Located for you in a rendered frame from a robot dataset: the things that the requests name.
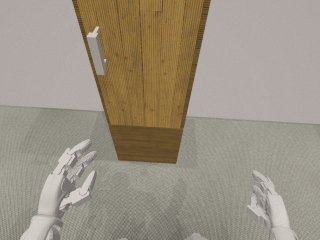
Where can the cupboard door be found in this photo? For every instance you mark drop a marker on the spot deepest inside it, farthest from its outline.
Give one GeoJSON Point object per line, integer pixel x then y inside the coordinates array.
{"type": "Point", "coordinates": [149, 48]}

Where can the robot right forearm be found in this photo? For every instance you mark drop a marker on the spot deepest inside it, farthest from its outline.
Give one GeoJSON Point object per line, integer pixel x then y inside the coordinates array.
{"type": "Point", "coordinates": [282, 233]}

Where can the left robot hand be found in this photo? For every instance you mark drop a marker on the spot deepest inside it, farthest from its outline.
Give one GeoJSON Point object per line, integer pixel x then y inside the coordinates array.
{"type": "Point", "coordinates": [61, 182]}

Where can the right robot hand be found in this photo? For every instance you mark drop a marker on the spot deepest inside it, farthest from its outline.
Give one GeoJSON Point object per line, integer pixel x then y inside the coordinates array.
{"type": "Point", "coordinates": [272, 204]}

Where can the robot left forearm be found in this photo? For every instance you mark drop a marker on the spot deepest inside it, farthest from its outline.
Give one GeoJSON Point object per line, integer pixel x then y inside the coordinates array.
{"type": "Point", "coordinates": [43, 227]}

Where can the handle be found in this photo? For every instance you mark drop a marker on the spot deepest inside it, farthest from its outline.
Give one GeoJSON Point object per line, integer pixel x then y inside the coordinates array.
{"type": "Point", "coordinates": [96, 51]}

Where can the right robot shin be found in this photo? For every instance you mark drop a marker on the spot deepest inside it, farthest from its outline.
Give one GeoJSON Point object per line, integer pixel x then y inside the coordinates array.
{"type": "Point", "coordinates": [196, 234]}

